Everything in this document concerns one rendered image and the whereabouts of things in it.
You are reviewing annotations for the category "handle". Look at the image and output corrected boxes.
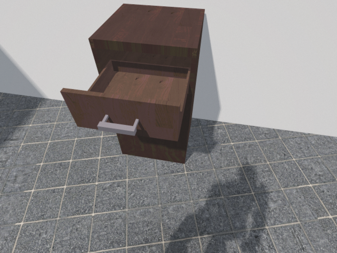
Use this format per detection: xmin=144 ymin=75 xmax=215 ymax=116
xmin=97 ymin=115 xmax=139 ymax=136

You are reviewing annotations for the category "drawer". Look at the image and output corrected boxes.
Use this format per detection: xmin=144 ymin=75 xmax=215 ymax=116
xmin=60 ymin=60 xmax=191 ymax=141

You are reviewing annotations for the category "cabinet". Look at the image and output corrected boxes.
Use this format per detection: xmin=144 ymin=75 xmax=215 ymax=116
xmin=88 ymin=4 xmax=205 ymax=164

